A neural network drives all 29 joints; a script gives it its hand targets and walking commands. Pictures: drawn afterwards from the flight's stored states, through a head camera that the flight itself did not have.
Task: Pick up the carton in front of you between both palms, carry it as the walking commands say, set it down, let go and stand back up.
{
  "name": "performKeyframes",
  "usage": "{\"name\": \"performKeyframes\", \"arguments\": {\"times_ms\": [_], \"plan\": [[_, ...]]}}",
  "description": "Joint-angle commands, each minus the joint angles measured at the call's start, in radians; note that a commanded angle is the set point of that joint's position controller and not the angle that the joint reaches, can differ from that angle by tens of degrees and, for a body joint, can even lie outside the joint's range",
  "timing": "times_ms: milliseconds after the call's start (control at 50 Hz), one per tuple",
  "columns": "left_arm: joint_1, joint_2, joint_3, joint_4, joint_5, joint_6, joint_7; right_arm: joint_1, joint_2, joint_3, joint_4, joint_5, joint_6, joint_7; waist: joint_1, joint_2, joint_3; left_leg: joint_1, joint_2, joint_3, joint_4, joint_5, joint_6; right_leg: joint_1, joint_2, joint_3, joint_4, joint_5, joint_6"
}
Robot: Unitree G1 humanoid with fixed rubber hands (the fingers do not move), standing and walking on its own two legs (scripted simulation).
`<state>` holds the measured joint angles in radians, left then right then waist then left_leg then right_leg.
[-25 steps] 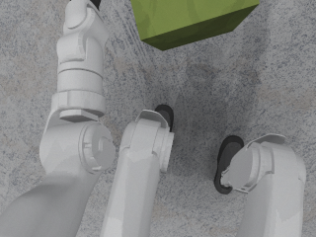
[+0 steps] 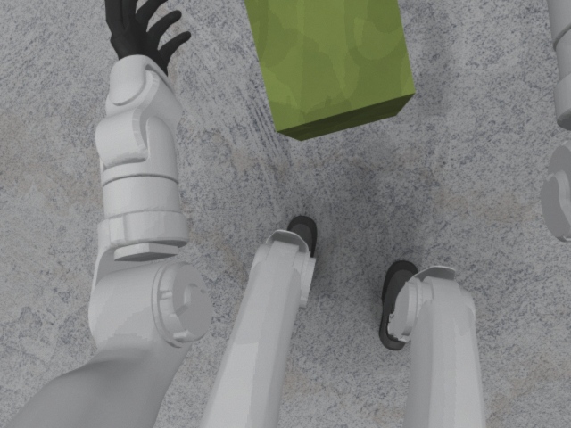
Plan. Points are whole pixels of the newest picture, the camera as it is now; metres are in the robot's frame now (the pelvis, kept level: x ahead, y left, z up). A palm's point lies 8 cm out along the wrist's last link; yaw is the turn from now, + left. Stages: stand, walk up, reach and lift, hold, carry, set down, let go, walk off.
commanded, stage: set down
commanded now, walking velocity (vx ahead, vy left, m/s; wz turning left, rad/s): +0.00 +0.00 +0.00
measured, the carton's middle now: (333, 67) +0.57 +0.10 -0.41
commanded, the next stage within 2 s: let go in 0.24 s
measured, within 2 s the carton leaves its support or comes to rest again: neither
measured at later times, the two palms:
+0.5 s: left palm (64, 64) +0.45 +0.25 +0.02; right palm out of the picture +0.58 -0.11 +0.02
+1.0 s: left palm out of the picture +0.28 +0.26 +0.14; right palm out of the picture +0.39 -0.15 +0.12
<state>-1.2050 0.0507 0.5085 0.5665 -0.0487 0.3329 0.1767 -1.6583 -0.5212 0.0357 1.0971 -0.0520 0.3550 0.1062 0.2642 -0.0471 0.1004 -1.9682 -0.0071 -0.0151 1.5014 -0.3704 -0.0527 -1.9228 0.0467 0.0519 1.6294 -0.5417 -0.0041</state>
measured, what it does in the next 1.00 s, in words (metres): rises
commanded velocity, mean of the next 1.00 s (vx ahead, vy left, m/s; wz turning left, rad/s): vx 0.00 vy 0.00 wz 0.00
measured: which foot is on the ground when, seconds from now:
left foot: down 0.00-1.00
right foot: down 0.00-1.00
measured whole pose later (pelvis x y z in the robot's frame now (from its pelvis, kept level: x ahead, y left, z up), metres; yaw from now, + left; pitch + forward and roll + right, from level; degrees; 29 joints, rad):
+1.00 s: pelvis +0.08 +0.03 +0.21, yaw -2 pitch +16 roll -1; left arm 0.06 0.20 -0.01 0.35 -0.04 0.07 -0.09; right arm -0.23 -0.15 -0.16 0.61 -0.07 0.05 -0.09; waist 0.16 0.03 0.02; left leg -0.71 -0.03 -0.03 0.68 -0.25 0.01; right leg -0.61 0.01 0.07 0.68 -0.35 0.03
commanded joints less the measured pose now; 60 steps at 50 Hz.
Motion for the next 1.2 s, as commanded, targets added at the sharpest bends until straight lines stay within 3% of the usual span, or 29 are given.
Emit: {"name": "performKeyframes", "arguments": {"times_ms": [0,200,300,380,460,520,600,660,760,900,1040,1180], "plan": [[-0.145,0.116,0.006,-0.136,0.01,-0.012,-0.011,-0.316,-0.058,-0.034,-0.135,-0.021,-0.013,-0.004,0.095,-0.27,-1.199,0.652,-0.067,0.183,-0.127,0.457,-0.03,0.715,0.06,-0.061,-0.199,0.356,0.002],[-0.06,0.085,0.009,-0.16,0.044,-0.01,-0.035,-0.225,-0.031,-0.084,-0.145,-0.046,-0.016,0.009,0.092,-0.257,-1.151,0.768,-0.066,0.172,-0.316,0.513,-0.029,0.878,0.059,-0.042,-0.398,0.451,0.007],[0.023,0.045,0.002,-0.157,0.088,-0.034,-0.066,-0.1,0.012,-0.157,-0.126,-0.089,-0.041,0.01,0.057,-0.202,-1.127,0.885,-0.064,0.164,-0.398,0.559,-0.03,0.91,0.065,-0.036,-0.507,0.506,0.003],[0.184,0.038,-0.028,-0.183,0.125,-0.074,-0.112,0.083,0.093,-0.227,-0.2,-0.133,-0.071,-0.025,0.03,-0.165,-1.211,1.005,-0.064,0.159,-0.453,0.662,-0.021,0.995,0.073,-0.029,-0.582,0.647,0.009],[0.361,0.077,-0.085,-0.219,0.145,-0.119,-0.174,0.31,0.217,-0.282,-0.347,-0.156,-0.105,-0.108,0.007,-0.148,-1.263,1.09,-0.067,0.141,-0.513,0.7,-0.001,1.093,0.071,-0.019,-0.65,0.775,0.03],[0.474,0.117,-0.13,-0.217,0.148,-0.142,-0.219,0.444,0.293,-0.292,-0.459,-0.158,-0.126,-0.176,-0.006,-0.138,-1.204,1.15,-0.064,0.126,-0.564,0.645,0.013,1.118,0.069,-0.022,-0.712,0.714,0.045],[0.626,0.138,-0.214,-0.183,0.136,-0.16,-0.266,0.642,0.365,-0.285,-0.566,-0.163,-0.153,-0.237,-0.032,-0.094,-1.023,1.307,-0.048,0.097,-0.636,0.533,0.018,1.055,0.071,-0.053,-0.819,0.438,0.05],[0.754,0.161,-0.27,-0.163,0.117,-0.184,-0.289,0.797,0.375,-0.281,-0.606,-0.161,-0.176,-0.258,-0.053,-0.06,-0.861,1.411,-0.033,0.066,-0.706,0.399,0.016,1.044,0.065,-0.063,-0.897,0.25,0.043],[0.924,0.2,-0.385,-0.19,0.063,-0.236,-0.301,1.004,0.362,-0.255,-0.618,-0.1,-0.235,-0.249,-0.085,0.016,-0.685,1.557,-0.012,0.015,-0.796,0.276,0.015,1.098,0.043,-0.059,-0.968,0.164,0.025],[1.192,0.213,-0.493,-0.3,0.017,-0.278,-0.271,1.282,0.311,-0.215,-0.586,-0.023,-0.313,-0.208,-0.112,0.1,-0.533,1.757,-0.004,-0.019,-0.871,0.34,0.007,1.201,0.033,-0.065,-1.029,0.185,-0.003],[1.32,0.232,-0.51,-0.348,-0.001,-0.288,-0.247,1.485,0.293,-0.185,-0.588,-0.007,-0.345,-0.172,-0.161,0.091,-0.39,1.839,-0.013,-0.02,-0.931,0.435,0.003,1.365,0.015,-0.063,-1.101,0.245,-0.009],[1.379,0.246,-0.471,-0.266,0.005,-0.296,-0.246,1.657,0.289,-0.153,-0.638,-0.011,-0.348,-0.137,-0.214,0.018,-0.305,1.882,-0.037,-0.002,-0.988,0.53,0.012,1.576,-0.002,-0.047,-1.179,0.455,0.012]]}}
